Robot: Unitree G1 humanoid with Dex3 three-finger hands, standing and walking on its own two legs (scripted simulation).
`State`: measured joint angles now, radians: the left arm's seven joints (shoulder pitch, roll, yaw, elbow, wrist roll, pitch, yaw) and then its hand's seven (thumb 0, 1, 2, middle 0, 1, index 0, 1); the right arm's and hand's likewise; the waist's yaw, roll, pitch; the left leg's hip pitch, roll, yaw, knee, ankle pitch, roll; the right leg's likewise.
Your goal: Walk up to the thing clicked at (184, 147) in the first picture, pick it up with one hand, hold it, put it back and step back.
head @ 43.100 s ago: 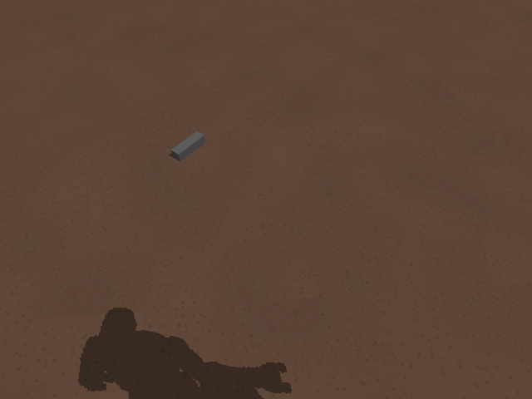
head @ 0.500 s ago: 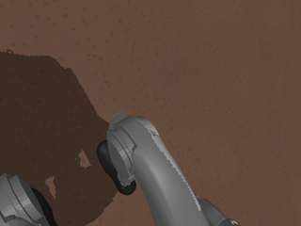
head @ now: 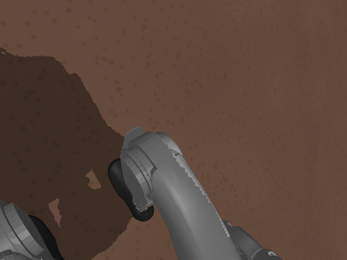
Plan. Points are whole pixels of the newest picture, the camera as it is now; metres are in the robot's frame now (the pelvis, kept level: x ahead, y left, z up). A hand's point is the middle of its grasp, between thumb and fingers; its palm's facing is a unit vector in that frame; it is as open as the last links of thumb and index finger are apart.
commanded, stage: rest palm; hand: left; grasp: from above
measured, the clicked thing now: out of the picture +0.52 +0.32 -0.29
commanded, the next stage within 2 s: close in 0.04 s
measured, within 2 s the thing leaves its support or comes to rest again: neither
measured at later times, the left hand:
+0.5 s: hand out of the picture +0.50 +0.30 -0.27, palm faces -0.45 -0.14 -0.88, open 12.9 cm
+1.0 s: hand out of the picture +0.50 +0.30 -0.27, palm faces -0.45 -0.14 -0.88, open 11.5 cm
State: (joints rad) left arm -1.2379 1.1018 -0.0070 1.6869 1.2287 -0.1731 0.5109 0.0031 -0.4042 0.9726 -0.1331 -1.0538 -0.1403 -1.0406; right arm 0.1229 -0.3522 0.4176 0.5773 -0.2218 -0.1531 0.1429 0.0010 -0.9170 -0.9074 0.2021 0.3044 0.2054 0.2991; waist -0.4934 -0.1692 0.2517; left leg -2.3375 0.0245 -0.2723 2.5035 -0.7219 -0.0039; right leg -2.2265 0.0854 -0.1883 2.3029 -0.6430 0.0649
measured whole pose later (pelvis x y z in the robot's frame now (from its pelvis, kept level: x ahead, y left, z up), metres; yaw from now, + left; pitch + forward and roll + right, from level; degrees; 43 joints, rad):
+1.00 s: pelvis +0.00 +0.00 +0.00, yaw +0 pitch +30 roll -16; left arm -1.24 1.13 0.00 1.68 1.22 -0.17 0.50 0.00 -0.08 0.65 -0.34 -0.85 -0.38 -0.81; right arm 0.12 -0.36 0.44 0.56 -0.22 -0.14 0.12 0.00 -0.91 -0.90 0.20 0.30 0.21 0.30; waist -0.50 -0.17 0.27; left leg -2.35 0.03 -0.27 2.50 -0.71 0.00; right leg -2.23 0.08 -0.19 2.29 -0.63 0.06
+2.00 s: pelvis -0.01 +0.00 +0.00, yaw -1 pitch +29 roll -17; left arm -1.24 1.14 -0.01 1.67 1.22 -0.17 0.50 0.01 0.20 0.46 -0.59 -0.68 -0.62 -0.62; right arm 0.11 -0.36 0.45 0.54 -0.23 -0.12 0.11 0.00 -0.91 -0.90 0.20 0.30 0.21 0.30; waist -0.49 -0.17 0.27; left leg -2.35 0.03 -0.28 2.51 -0.71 0.02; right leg -2.22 0.08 -0.20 2.29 -0.63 0.07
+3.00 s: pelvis -0.01 +0.00 +0.01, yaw +5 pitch +34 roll -12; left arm -1.12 0.87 -0.01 1.26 1.20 -0.11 0.15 0.00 0.21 0.26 -0.79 -0.46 -0.81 -0.40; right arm 0.18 -0.33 0.21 0.54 -0.13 0.04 0.11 0.00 -0.92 -0.90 0.20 0.30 0.21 0.30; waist -0.34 -0.04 0.08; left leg -2.36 0.00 -0.19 2.41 -0.65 0.00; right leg -2.25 0.03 -0.13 2.27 -0.63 0.04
